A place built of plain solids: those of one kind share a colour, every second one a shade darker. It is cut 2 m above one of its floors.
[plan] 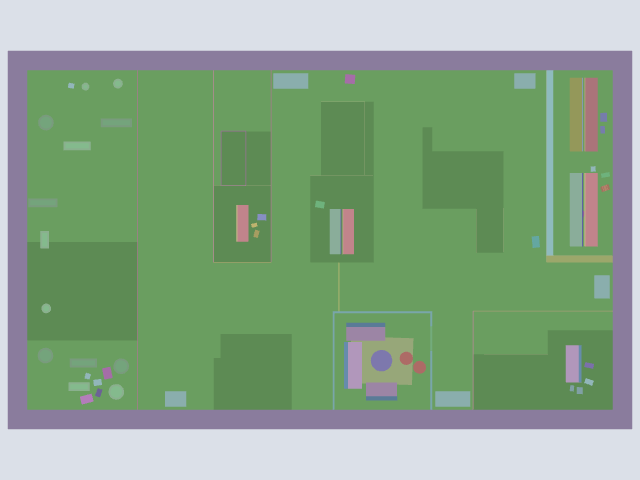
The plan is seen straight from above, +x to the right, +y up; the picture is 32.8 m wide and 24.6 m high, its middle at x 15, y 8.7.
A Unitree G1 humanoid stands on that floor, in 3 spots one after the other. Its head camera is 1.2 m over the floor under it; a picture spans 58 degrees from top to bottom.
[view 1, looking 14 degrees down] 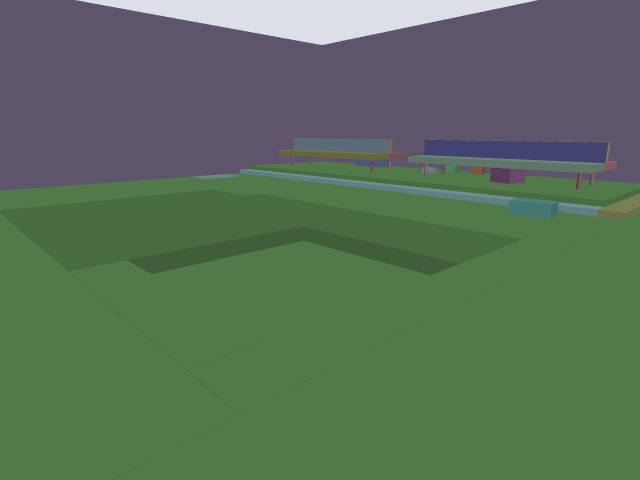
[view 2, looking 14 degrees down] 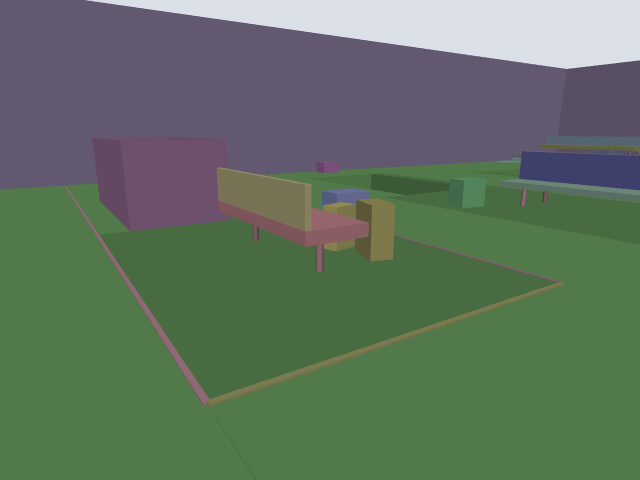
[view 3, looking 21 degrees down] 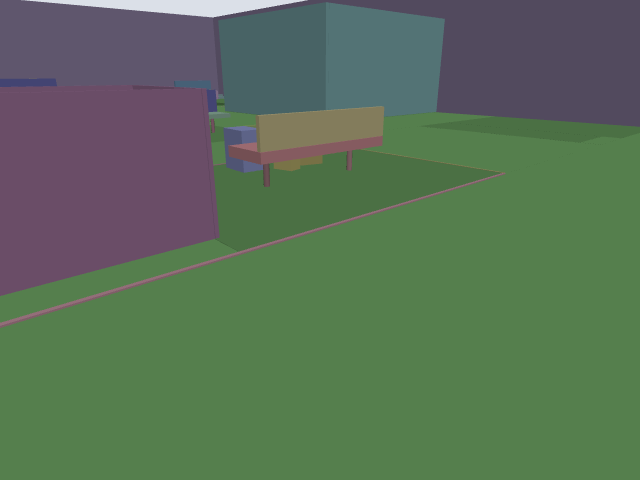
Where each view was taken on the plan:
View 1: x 19.38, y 6.10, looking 47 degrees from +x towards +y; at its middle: floor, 5.47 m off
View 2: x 9.04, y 5.83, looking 57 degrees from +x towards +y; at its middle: seat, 3.42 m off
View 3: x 7.05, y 12.99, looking -42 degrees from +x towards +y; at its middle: floor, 3.35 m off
